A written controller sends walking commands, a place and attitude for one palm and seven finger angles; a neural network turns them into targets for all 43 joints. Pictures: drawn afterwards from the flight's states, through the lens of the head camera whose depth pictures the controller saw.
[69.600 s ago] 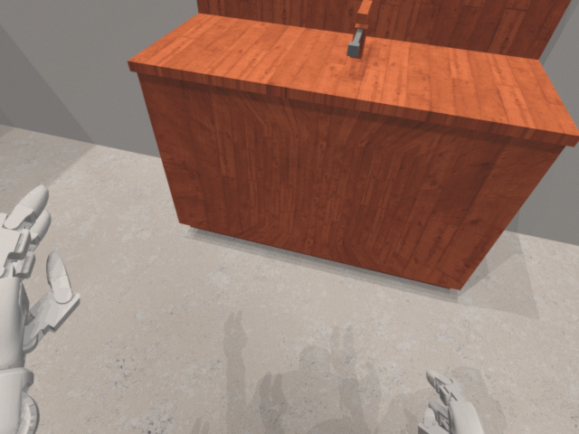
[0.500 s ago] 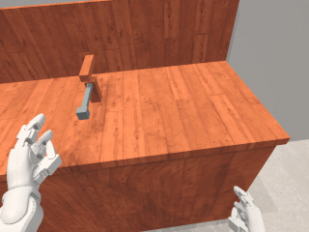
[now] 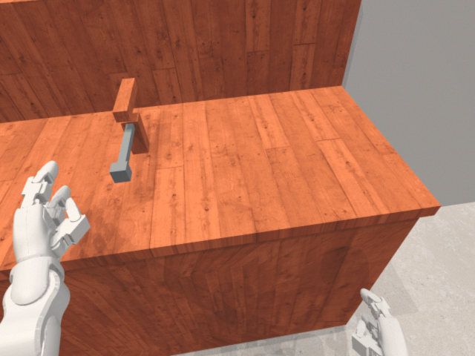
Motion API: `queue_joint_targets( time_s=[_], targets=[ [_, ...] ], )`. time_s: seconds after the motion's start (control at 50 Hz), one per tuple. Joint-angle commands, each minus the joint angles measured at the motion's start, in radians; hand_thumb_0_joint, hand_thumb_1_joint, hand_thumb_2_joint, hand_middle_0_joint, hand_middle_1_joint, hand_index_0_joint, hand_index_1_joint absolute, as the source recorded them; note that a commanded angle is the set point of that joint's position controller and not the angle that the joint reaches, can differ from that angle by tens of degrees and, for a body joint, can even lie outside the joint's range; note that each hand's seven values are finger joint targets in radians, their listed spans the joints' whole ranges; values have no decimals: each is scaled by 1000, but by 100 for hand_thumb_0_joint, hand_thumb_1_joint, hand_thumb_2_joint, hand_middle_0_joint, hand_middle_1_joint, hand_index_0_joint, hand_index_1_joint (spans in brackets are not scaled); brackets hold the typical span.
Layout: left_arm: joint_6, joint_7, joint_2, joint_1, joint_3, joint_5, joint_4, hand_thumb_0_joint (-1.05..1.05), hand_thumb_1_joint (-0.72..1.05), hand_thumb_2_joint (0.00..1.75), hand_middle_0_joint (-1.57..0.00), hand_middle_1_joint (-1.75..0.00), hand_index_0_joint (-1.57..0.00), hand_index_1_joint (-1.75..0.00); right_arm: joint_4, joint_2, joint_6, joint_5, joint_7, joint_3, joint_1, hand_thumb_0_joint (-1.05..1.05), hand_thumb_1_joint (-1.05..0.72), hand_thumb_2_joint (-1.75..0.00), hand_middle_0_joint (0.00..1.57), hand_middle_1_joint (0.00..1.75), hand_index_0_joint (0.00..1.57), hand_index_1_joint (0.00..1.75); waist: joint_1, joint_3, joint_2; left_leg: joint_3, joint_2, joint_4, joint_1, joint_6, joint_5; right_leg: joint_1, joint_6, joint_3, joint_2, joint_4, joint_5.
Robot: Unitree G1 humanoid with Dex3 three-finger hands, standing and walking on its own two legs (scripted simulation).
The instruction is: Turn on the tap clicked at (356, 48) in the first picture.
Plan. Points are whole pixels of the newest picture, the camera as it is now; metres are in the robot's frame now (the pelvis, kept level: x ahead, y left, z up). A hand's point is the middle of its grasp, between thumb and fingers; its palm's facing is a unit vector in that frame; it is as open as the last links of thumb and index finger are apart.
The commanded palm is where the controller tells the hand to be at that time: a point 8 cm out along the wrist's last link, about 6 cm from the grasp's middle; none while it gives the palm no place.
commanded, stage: reach beside the lever's end, fingers flat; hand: left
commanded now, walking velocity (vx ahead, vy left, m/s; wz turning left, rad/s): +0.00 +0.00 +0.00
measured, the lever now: (121, 172) +0.38 +0.26 +0.12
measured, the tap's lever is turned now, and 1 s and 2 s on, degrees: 0 0 0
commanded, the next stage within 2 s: push the lever round in 1.56 s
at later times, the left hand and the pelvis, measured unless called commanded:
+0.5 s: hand (91, 195) +0.32 +0.28 +0.13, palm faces +0.48 -0.87 -0.10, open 7.7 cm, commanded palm +0.28 +0.33 +0.12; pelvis +0.00 +0.00 +0.00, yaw -1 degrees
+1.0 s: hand (99, 184) +0.36 +0.30 +0.11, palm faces +0.47 -0.88 -0.10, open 7.8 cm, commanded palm +0.31 +0.34 +0.11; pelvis +0.01 +0.01 +0.00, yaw -2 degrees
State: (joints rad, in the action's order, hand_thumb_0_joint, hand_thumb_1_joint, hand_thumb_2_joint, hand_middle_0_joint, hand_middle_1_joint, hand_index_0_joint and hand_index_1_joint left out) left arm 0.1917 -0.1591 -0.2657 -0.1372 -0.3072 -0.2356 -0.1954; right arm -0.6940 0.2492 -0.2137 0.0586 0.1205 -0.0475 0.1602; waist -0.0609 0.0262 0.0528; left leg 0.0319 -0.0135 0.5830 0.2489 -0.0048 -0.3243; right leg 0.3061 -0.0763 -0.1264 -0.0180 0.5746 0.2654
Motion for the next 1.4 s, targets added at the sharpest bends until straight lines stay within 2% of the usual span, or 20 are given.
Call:
queue_joint_targets(
  time_s=[0.0,0.06,0.12,0.26,0.28,0.36,0.42,0.46,0.54,0.58,0.76,0.88,0.94,1.06,1.08,1.18,1.24,1.3,1.36,1.38],
  targets=[
    [-87,10,-219,231,-107,11,-176,0,90,90,-17,-22,-17,-22,155,109,-53,2,10,40,-128,0,-90,-90,20,30,20,30,4,161,8,7,1,-90,35,30,182,-131,60,110,53,-114,-108],
    [-80,30,-232,253,-120,-2,-108,0,90,90,-17,-21,-17,-21,153,117,-43,4,12,44,-119,0,-90,-90,20,30,20,30,8,157,-63,3,4,-86,57,34,197,-146,69,113,54,-114,-146],
    [-81,33,-248,316,-132,2,-62,0,90,90,-17,-21,-17,-21,151,119,-35,7,15,46,-120,0,-90,-90,20,30,20,30,14,140,-45,0,4,-89,55,36,183,-127,68,116,52,-122,-126],
    [-129,32,-297,412,-159,20,-2,0,90,90,-16,-19,-16,-19,141,126,-27,0,12,54,-107,0,-90,-90,20,30,20,30,17,200,-5,-7,5,-80,48,36,216,-155,65,129,58,-106,-180],
    [-143,30,-297,416,-156,31,-5,0,90,90,-16,-19,-16,-19,140,122,-27,3,11,52,-120,0,-90,-90,20,30,20,30,15,204,32,-9,4,-80,33,36,226,-147,60,121,55,-99,-187],
    [-163,55,-291,484,-137,20,83,0,90,90,-16,-18,-16,-18,129,134,-24,4,14,57,-92,0,-90,-90,20,30,20,30,37,191,-27,-6,6,-84,51,39,203,-132,64,120,52,-105,-179],
    [-158,64,-331,431,-191,15,160,0,90,90,-16,-17,-16,-17,129,138,-14,6,14,65,-81,0,-90,-90,20,30,20,30,18,212,-41,-12,5,-81,75,39,215,-160,67,131,55,-105,-200],
    [-148,72,-347,481,-194,13,192,0,90,90,-16,-16,-16,-16,128,142,-4,9,16,64,-80,0,-90,-90,20,30,20,30,27,207,-53,-16,5,-77,94,40,199,-162,72,144,61,-111,-191],
    [-170,68,-389,576,-214,26,236,0,90,90,-15,-15,-15,-15,121,145,8,7,14,66,-70,0,-90,-90,20,30,20,30,40,211,-39,-12,7,-75,101,42,186,-146,70,145,61,-112,-166],
    [-205,63,-404,612,-221,42,220,0,90,90,-15,-15,-15,-15,119,141,7,6,10,66,-65,0,-90,-90,20,30,20,30,39,226,41,-12,8,-76,77,40,205,-140,61,139,58,-99,-185],
    [-269,113,-376,685,-168,37,386,0,90,90,-15,-15,-15,-15,108,161,15,6,9,75,-8,0,-90,-90,20,30,20,30,70,234,-18,-5,8,-74,96,43,173,-95,60,123,47,-94,-168],
    [-298,87,-406,661,-206,52,363,0,90,90,-15,-15,-15,-15,118,156,24,1,-2,81,6,0,-90,-90,20,30,20,30,41,290,34,3,12,-80,65,36,230,-120,51,114,41,-77,-208],
    [-322,69,-375,587,-200,53,313,0,90,90,-15,-15,-15,-15,132,150,23,-8,-13,85,15,0,-90,-90,20,30,20,30,29,319,22,-1,17,-79,44,30,305,-141,50,107,37,-62,-277],
    [-309,64,-382,467,-248,43,306,0,90,90,-15,-15,-15,-15,136,151,33,-7,-16,91,8,0,-90,-90,20,30,20,30,18,268,-27,-8,21,-91,64,27,326,-155,53,103,36,-69,-303],
    [-305,65,-381,469,-248,48,292,0,90,90,-15,-15,-15,-15,134,148,37,-4,-14,88,-5,0,-90,-90,20,30,20,30,17,245,18,-9,21,-93,57,25,337,-145,49,101,38,-72,-304],
    [-302,82,-334,630,-170,47,249,0,90,90,-15,-15,-15,-15,124,146,32,1,-1,77,-16,0,-90,-90,20,30,20,30,66,187,45,-1,20,-101,42,29,233,-68,48,102,36,-96,-193],
    [-326,90,-294,618,-126,43,231,0,90,90,-15,-15,-15,-15,120,147,18,-8,2,83,-5,0,-90,-90,20,30,20,30,64,244,38,10,20,-95,1,20,253,-64,45,96,29,-87,-194],
    [-339,89,-258,629,-87,50,265,0,90,90,-15,-15,-15,-15,107,145,13,-6,4,81,-3,0,-90,-90,20,30,20,30,71,232,10,18,22,-96,-3,16,233,-45,46,91,28,-84,-173],
    [-315,84,-278,647,-103,46,315,0,90,90,-15,-15,-15,-15,110,150,19,-3,6,76,-16,0,-90,-90,20,30,20,30,67,219,-19,20,13,-103,36,18,187,-53,48,93,35,-91,-150],
    [-305,72,-329,618,-161,53,332,0,90,90,-15,-15,-15,-15,109,149,25,-1,8,77,-24,0,-90,-90,20,30,20,30,49,212,-5,19,15,-105,44,18,186,-64,46,94,37,-90,-144]
  ],
)
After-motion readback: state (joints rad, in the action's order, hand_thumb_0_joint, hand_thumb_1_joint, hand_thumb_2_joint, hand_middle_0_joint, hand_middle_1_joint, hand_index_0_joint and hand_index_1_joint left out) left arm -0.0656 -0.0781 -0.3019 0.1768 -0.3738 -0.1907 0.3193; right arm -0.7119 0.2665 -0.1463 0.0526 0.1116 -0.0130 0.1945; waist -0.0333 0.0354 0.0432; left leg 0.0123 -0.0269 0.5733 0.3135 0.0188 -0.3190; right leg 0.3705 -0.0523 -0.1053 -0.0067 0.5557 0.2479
